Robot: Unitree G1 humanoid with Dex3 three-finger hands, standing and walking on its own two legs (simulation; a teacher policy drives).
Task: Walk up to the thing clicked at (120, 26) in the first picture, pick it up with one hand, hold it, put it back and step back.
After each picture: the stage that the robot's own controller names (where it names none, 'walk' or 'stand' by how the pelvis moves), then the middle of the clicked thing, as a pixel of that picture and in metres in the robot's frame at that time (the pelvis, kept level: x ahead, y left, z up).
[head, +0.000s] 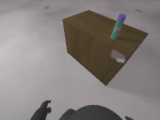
stand; (117, 27) +0.90 -0.22 +0.08
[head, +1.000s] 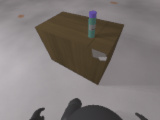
walk; (92, 25) +0.83 +0.09 +0.10
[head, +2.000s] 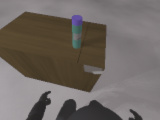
stand; (76, 33) +0.58 +0.17 +0.12
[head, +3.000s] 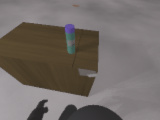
stand; (70, 40) +0.57 +0.22 +0.09
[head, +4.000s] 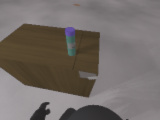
stand; (71, 43) +0.56 +0.20 +0.07
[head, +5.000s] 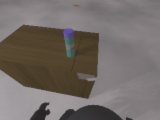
stand; (69, 44) +0.54 +0.21 +0.07
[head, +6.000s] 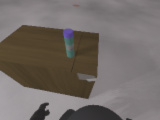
stand; (69, 44) +0.54 +0.21 +0.07
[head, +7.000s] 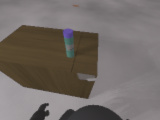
rise first; (69, 44) +0.54 +0.22 +0.07
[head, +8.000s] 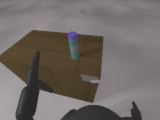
rise first; (73, 46) +0.54 +0.21 +0.08
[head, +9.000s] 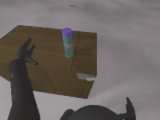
go down; (68, 44) +0.54 +0.20 +0.08
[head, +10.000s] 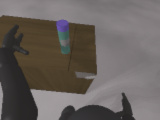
go down; (64, 39) +0.52 +0.20 +0.11
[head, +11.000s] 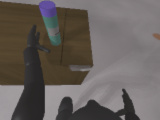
close in; (52, 27) +0.53 +0.22 +0.14
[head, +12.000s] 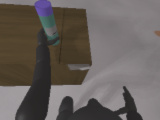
close; (50, 27) +0.54 +0.22 +0.15
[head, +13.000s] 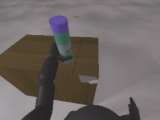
lift; (64, 44) +0.33 +0.16 +0.29
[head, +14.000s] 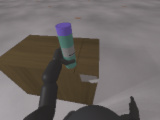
hold; (67, 48) +0.33 +0.16 +0.26
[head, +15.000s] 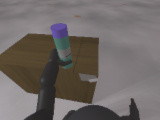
hold; (63, 49) +0.32 +0.17 +0.25
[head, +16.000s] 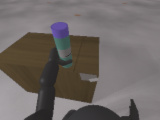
hold; (64, 48) +0.32 +0.17 +0.26
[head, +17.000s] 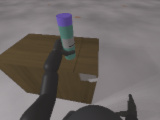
crouch; (67, 39) +0.37 +0.16 +0.28
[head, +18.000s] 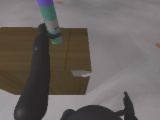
lower; (51, 22) +0.50 +0.22 +0.28
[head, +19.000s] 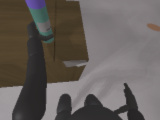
lower; (42, 22) +0.54 +0.22 +0.16
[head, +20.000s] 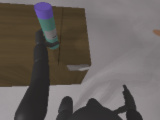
lower; (49, 30) +0.51 +0.22 +0.15
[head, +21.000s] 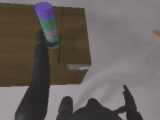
lower; (50, 30) +0.51 +0.21 +0.15
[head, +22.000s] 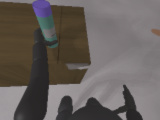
lower; (48, 29) +0.52 +0.22 +0.15
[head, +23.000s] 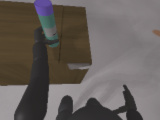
open; (49, 28) +0.52 +0.22 +0.15
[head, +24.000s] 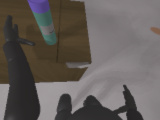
rise; (46, 25) +0.51 +0.22 +0.15
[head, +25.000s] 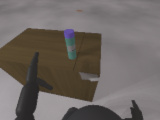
sink last; (70, 45) +0.51 +0.22 +0.12
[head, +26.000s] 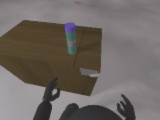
stand; (71, 40) +0.53 +0.21 +0.12
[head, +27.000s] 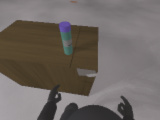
stand; (67, 40) +0.52 +0.21 +0.13
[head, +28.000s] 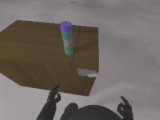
stand; (67, 40) +0.52 +0.21 +0.13
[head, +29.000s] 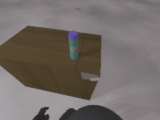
stand; (73, 46) +0.53 +0.19 +0.08
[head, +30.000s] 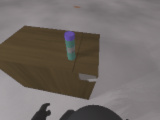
stand; (70, 47) +0.51 +0.20 +0.07
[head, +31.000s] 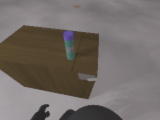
stand; (69, 47) +0.51 +0.21 +0.07
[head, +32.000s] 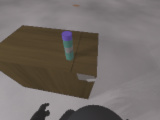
walk; (68, 47) +0.50 +0.22 +0.07
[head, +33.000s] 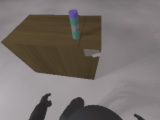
walk; (74, 26) +0.72 +0.21 +0.09
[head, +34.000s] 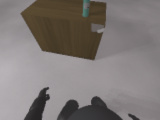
walk; (86, 4) +1.10 +0.15 +0.10
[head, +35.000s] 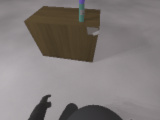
stand; (81, 11) +1.16 +0.21 +0.10
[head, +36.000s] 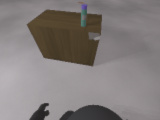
stand; (83, 16) +1.13 +0.19 +0.07
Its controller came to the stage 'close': yes
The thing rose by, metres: 0.21
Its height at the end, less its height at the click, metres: +0.00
